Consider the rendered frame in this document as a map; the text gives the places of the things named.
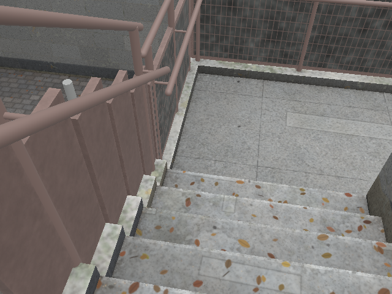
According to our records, stairs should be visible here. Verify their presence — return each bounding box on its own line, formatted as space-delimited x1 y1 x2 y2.
94 169 392 294

